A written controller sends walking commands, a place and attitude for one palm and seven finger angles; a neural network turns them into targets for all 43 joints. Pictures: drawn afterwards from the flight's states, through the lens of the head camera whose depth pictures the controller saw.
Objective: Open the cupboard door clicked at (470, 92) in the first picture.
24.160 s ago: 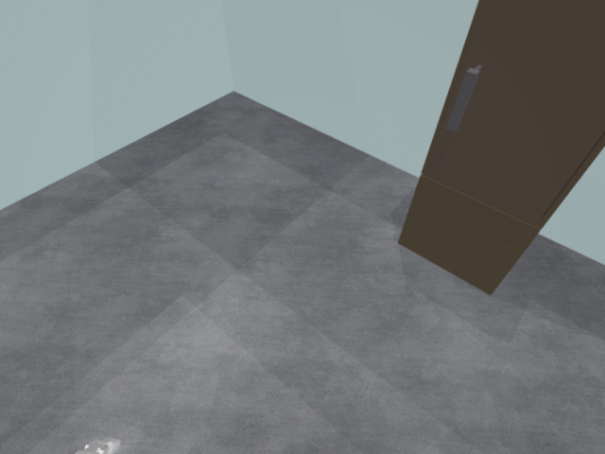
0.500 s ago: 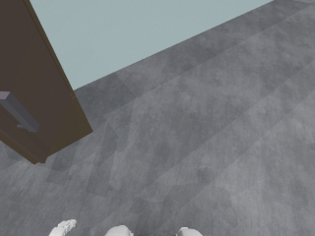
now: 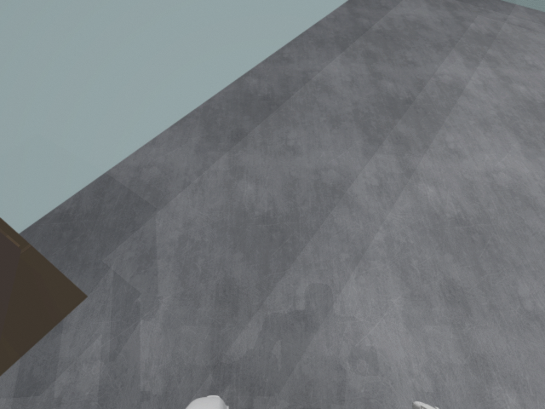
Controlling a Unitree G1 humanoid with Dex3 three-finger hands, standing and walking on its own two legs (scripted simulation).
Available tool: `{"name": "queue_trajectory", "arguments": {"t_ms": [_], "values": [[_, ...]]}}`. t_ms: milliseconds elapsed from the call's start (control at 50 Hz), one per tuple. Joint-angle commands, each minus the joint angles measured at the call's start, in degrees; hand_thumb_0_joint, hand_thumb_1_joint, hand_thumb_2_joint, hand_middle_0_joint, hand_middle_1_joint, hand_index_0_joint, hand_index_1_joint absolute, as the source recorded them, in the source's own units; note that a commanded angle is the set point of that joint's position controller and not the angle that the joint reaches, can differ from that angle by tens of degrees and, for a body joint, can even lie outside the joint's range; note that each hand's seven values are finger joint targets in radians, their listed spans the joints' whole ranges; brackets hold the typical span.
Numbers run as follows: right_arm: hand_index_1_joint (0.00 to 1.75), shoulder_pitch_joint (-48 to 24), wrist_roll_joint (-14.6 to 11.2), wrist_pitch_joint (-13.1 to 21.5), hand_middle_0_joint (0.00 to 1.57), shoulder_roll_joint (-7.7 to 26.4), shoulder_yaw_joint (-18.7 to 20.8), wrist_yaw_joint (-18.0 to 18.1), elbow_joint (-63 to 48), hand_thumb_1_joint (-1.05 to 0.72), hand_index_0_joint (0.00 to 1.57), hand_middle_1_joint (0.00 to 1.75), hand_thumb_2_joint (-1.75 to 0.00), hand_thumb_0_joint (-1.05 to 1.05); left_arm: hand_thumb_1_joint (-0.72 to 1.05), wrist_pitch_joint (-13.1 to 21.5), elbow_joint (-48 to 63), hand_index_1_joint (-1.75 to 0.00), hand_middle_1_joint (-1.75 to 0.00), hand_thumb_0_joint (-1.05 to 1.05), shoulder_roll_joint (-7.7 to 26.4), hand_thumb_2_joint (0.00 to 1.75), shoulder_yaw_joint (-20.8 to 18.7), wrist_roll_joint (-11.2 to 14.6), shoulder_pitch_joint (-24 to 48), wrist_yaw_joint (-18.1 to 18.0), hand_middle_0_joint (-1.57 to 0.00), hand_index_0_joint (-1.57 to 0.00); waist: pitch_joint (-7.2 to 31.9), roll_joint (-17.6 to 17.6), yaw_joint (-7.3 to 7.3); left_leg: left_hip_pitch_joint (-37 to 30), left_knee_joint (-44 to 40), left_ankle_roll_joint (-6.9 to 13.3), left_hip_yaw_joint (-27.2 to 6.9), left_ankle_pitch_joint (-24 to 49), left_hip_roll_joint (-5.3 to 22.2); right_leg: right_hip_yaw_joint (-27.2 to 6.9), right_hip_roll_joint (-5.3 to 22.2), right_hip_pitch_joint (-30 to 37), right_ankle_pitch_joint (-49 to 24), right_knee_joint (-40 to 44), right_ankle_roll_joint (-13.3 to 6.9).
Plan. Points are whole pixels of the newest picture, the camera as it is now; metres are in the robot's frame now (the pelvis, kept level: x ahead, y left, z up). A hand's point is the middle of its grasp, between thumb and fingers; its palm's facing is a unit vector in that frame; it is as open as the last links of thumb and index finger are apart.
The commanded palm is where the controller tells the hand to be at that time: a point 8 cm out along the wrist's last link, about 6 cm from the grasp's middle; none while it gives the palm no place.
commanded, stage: walk to a spot facing it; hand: left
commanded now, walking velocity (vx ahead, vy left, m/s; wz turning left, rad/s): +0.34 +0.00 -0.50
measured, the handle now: out of the picture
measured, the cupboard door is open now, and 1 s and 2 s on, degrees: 49 49 49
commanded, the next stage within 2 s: turn to face it in 1.18 s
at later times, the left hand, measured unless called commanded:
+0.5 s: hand (235, 288) +0.35 +0.10 -0.16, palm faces -0.24 -0.95 -0.20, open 7.3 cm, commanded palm none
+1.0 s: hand (291, 207) +0.56 -0.01 -0.17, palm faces -0.25 -0.95 -0.19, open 7.3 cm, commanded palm none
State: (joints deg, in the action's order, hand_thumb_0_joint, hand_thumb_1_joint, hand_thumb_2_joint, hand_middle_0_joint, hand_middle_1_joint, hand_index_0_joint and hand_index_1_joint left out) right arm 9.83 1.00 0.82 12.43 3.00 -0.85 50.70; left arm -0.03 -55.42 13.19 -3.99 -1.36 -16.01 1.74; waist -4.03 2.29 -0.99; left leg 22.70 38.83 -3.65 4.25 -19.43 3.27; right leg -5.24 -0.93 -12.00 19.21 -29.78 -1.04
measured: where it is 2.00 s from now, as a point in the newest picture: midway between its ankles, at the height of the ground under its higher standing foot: (350, 263)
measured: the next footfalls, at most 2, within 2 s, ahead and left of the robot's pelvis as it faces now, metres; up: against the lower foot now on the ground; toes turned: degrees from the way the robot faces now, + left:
left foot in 0.04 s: +0.09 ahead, +0.14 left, +0.00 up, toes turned +3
right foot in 0.34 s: +0.21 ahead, -0.18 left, +0.00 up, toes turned -16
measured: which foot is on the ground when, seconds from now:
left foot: up 0.00-0.02, down 0.04-0.34, up 0.36-0.60, down 0.62-0.90, up 0.92-1.00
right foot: down 0.00-0.02, up 0.04-0.32, down 0.34-0.62, up 0.64-0.88, down 0.90-1.00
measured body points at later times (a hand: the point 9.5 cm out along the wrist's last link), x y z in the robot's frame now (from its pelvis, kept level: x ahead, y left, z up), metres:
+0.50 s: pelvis +0.19 -0.06 +0.00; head +0.24 -0.07 +0.44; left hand +0.36 +0.15 -0.15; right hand +0.13 -0.31 -0.15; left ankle +0.21 +0.09 -0.68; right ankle +0.17 -0.16 -0.74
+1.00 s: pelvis +0.43 -0.16 -0.01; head +0.45 -0.17 +0.44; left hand +0.57 +0.04 -0.15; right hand +0.31 -0.37 -0.17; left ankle +0.40 +0.00 -0.67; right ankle +0.40 -0.26 -0.74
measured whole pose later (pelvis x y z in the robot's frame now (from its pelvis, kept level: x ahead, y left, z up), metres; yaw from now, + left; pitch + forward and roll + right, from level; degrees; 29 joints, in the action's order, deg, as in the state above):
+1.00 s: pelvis +0.43 -0.16 -0.01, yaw -16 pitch +0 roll +0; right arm 19.8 1.3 -0.1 10.5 3.0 -0.5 64.6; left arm 3.7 -57.3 9.9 -3.5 -1.2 -9.5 1.0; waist -3.8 -0.8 1.3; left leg 21.2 60.8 -1.9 4.1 -27.5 7.4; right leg 8.2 2.9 -15.7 19.0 -34.8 -1.5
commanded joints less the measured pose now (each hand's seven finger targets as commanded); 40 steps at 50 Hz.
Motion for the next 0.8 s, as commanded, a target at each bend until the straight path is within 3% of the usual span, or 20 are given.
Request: {"name": "queue_trajectory", "arguments": {"t_ms": [0, 20, 40, 100, 160, 240, 280, 300, 320, 340, 380, 420, 540, 560, 580, 600, 620, 660, 720, 780], "values": [[0.3, 20.32, 1.89, 2.84, 0.2, 16.34, 3.76, 2.35, 1.44, -0.9, 0.2, 0.3, -0.9, 0.0, 0.9, 1.28, 7.75, -0.3, -0.3, 0.0, 3.14, 0.9, -1.19, 0.77, 5.9, 0.27, -0.2, -0.2, 8.73, -24.33, 10.03, -33.83, -23.98, 8.43, -28.16, -15.49, 22.19, 4.2, -4.16, -30.82, 15.29, -23.78, -0.42], [0.3, 22.29, 1.41, 2.66, 0.2, 16.52, 3.48, 2.96, 1.28, -0.9, 0.2, 0.3, -0.9, 0.0, 0.9, 1.97, 10.36, -0.3, -0.3, 0.0, 5.11, 0.9, -1.44, 0.46, 10.96, 0.6, -0.2, -0.2, 6.13, -15.73, 10.37, -30.13, -28.14, 13.83, -35.4, -17.61, 28.72, 2.54, 0.73, -33.54, 14.91, -32.21, -0.23], [0.3, 19.97, 1.84, 2.76, 0.2, 16.74, 3.35, 2.32, 0.22, -0.9, 0.2, 0.3, -0.9, 0.0, 0.9, 2.39, 10.59, -0.3, -0.3, 0.0, 4.61, 0.9, -1.73, -0.01, 12.19, 1.04, -0.2, -0.2, 3.7, -8.95, 9.22, -23.03, -28.63, 16.17, -35.72, -19.43, 29.39, 2.64, 2.96, -34.37, 13.91, -38.77, -0.51], [0.3, 11.47, 1.59, 3.43, 0.2, 9.69, 1.3, 2.31, -0.17, -0.9, 0.2, 0.3, -0.9, 0.0, 0.9, 1.35, 8.11, -0.3, -0.3, 0.0, 2.8, 0.9, -1.74, -0.49, 11.38, 2.16, -0.2, -0.2, -1.2, -12.49, 3.74, -16.53, -28.12, 10.68, -15.64, -2.31, 19.76, 4.14, 6.98, -32.26, 1.78, -37.33, 0.92], [0.3, 12.73, 1.54, 3.73, 0.2, 9.03, 1.05, 2.16, 1.77, -0.9, 0.2, 0.3, -0.9, 0.0, 0.9, 0.86, 7.85, -0.3, -0.3, 0.0, 0.6, 0.9, -0.4, -0.25, 12.53, 2.87, -0.2, -0.2, 3.26, -13.08, 3.69, -17.6, -24.41, 8.13, -0.41, 13.61, 14.55, 9.47, 5.78, -22.69, -0.69, -21.23, 1.09], [0.3, 11.92, 1.5, 2.74, 0.2, 10.29, 1.5, 1.66, 2.85, -0.9, 0.2, 0.3, -0.9, 0.0, 0.9, 0.69, 6.7, -0.3, -0.3, 0.0, 1.58, 0.9, -0.41, -0.28, 11.68, 2.61, -0.2, -0.2, 3.46, -12.21, 2.49, -12.27, -21.16, 7.18, 3.56, 10.96, 15.08, 14.2, 2.23, -7.81, -4.54, -9.09, 0.14], [0.3, 9.61, 1.03, 2.27, 0.2, 9.68, 1.11, 1.49, 2.84, -0.9, 0.2, 0.3, -0.9, 0.0, 0.9, 1.08, 3.16, -0.3, -0.3, 0.0, 5.29, 0.9, -1.78, -0.47, 1.43, 1.97, -0.2, -0.2, 6.2, -4.96, -3.46, -4.19, -6.43, 4.64, 7.05, 13.43, 11.32, 13.69, 0.31, 10.61, -4.29, -3.14, -1.92], [0.3, 7.66, -0.01, 2.38, 0.2, 6.5, 0.33, 0.93, 1.41, -0.9, 0.2, 0.3, -0.9, 0.0, 0.9, 1.83, 0.73, -0.3, -0.3, 0.0, 11.1, 0.9, -3.4, -0.79, -7.98, 1.05, -0.2, -0.2, 10.27, 8.23, -8.25, 9.33, 12.06, 2.19, 11.51, 6.2, 5.87, -3.11, 11.96, 24.64, 6.24, 3.86, -6.88], [0.3, 3.75, -0.63, 2.44, 0.2, 3.89, -0.03, 0.68, -1.89, -0.9, 0.2, 0.3, -0.9, 0.0, 0.9, 1.84, -0.53, -0.3, -0.3, 0.0, 16.68, 0.9, -4.54, 0.15, -13.47, -0.18, -0.2, -0.2, 11.51, 17.54, -10.14, 19.91, 28.0, 1.31, 6.69, -17.55, 0.33, -27.37, 25.76, 26.31, 5.9, 15.67, -13.1], [0.3, 1.58, -0.16, 2.25, 0.2, 5.16, 0.52, 0.75, -1.97, -0.9, 0.2, 0.3, -0.9, 0.0, 0.9, 1.35, -0.08, -0.3, -0.3, 0.0, 17.05, 0.9, -4.32, 0.75, -10.22, -0.76, -0.2, -0.2, 7.22, 9.5, -8.7, 23.96, 33.27, 1.6, -1.08, -16.28, 3.75, -27.99, 26.53, 20.54, 12.45, 18.15, -15.84], [0.3, 2.09, 0.47, 2.01, 0.2, 5.88, 1.15, 0.91, 0.32, -0.9, 0.2, 0.3, -0.9, 0.0, 0.9, 1.72, 2.66, -0.3, -0.3, 0.0, 10.28, 0.9, -2.47, 0.37, 0.34, -1.63, -0.2, -0.2, 3.12, 10.95, -2.71, 18.81, 29.78, 1.23, -4.18, -7.42, 7.57, -16.36, 21.14, 7.29, 7.02, 16.88, -12.21], [0.3, 6.23, 0.72, 1.37, 0.2, 3.55, 0.91, 0.66, 2.82, -0.9, 0.2, 0.3, -0.9, 0.0, 0.9, 2.48, 3.26, -0.3, -0.3, 0.0, 7.74, 0.9, -1.91, -0.15, 4.67, -1.89, -0.2, -0.2, 4.46, 9.22, 1.07, 8.7, 20.29, 1.16, -2.92, -5.14, 7.2, -7.21, 17.6, 0.74, -4.09, 15.44, -10.68], [0.3, 11.4, 0.9, 2.53, 0.2, 1.94, 0.5, 0.01, 5.24, -0.9, 0.2, 0.3, -0.9, 0.0, 0.9, 2.99, 0.79, -0.3, -0.3, 0.0, 7.77, 0.9, -2.05, 0.48, 5.33, -0.67, -0.2, -0.2, 3.16, 0.21, 4.34, -11.38, -8.41, 0.59, 5.63, 9.55, 0.53, 0.07, 9.97, -5.83, 0.23, 10.27, -7.11], [0.3, 14.78, 1.05, 2.98, 0.2, 3.91, 1.08, 0.45, 6.38, -0.9, 0.2, 0.3, -0.9, 0.0, 0.9, 2.81, 1.04, -0.3, -0.3, 0.0, 5.72, 0.9, -1.79, 0.53, 5.19, -0.6, -0.2, -0.2, 3.77, -4.47, 5.8, -18.39, -11.14, 1.64, 2.87, 7.0, 2.29, 1.56, 7.71, -9.91, -0.05, 3.47, -5.76], [0.3, 21.28, 1.72, 3.49, 0.2, 9.34, 2.29, 1.03, 7.98, -0.9, 0.2, 0.3, -0.9, 0.0, 0.9, 2.75, 2.04, -0.3, -0.3, 0.0, 2.49, 0.9, -1.05, 0.56, 4.71, -0.35, -0.2, -0.2, 6.23, -16.41, 8.37, -25.95, -17.32, 6.11, -13.44, -0.22, 12.61, 5.95, 2.19, -18.53, 2.41, -12.46, -3.04], [0.3, 27.24, 2.38, 3.34, 0.2, 13.42, 3.07, 1.72, 8.66, -0.9, 0.2, 0.3, -0.9, 0.0, 0.9, 3.05, 3.87, -0.3, -0.3, 0.0, 0.68, 0.9, -0.15, 0.68, 6.27, -0.23, -0.2, -0.2, 7.45, -23.17, 10.43, -29.77, -25.7, 13.04, -30.77, -5.35, 24.85, 9.42, -2.12, -27.1, 14.06, -29.66, -1.19], [0.3, 26.42, 2.1, 3.03, 0.2, 12.49, 2.77, 1.92, 8.21, -0.9, 0.2, 0.3, -0.9, 0.0, 0.9, 3.54, 5.39, -0.3, -0.3, 0.0, 2.16, 0.9, -0.19, 0.15, 11.16, -0.27, -0.2, -0.2, 4.14, -15.43, 10.09, -28.15, -25.32, 16.4, -33.21, -1.9, 26.75, 4.56, 2.2, -32.53, 12.68, -37.51, -1.71], [0.3, 21.91, 2.02, 3.72, 0.2, 8.28, 1.77, 2.06, 7.5, -0.9, 0.2, 0.3, -0.9, 0.0, 0.9, 3.93, 4.77, -0.3, -0.3, 0.0, 1.57, 0.9, -0.38, 0.07, 14.17, 0.09, -0.2, -0.2, 0.83, -13.19, 7.77, -22.51, -24.79, 14.67, -24.55, 10.82, 23.73, 2.87, 5.9, -34.57, 5.14, -43.18, -0.71], [0.3, 15.37, 1.76, 4.3, 0.2, 6.98, 1.31, 2.14, 7.26, -0.9, 0.2, 0.3, -0.9, 0.0, 0.9, 2.7, 3.47, -0.3, -0.3, 0.0, -0.59, 0.9, 0.41, 0.09, 12.16, 1.15, -0.2, -0.2, 1.64, -12.71, 3.86, -18.07, -23.89, 9.5, -4.98, 19.63, 16.51, 6.95, 7.16, -23.13, 2.86, -23.26, 0.26], [0.3, 14.05, 1.38, 3.35, 0.2, 7.42, 1.39, 1.6, 8.05, -0.9, 0.2, 0.3, -0.9, 0.0, 0.9, 2.32, 1.66, -0.3, -0.3, 0.0, -0.95, 0.9, 0.49, -0.02, 9.71, 1.57, -0.2, -0.2, 2.64, -11.55, 3.12, -12.01, -22.88, 8.26, 0.3, 11.31, 13.4, 13.86, 3.23, -8.73, -2.69, -8.93, 0.39]]}}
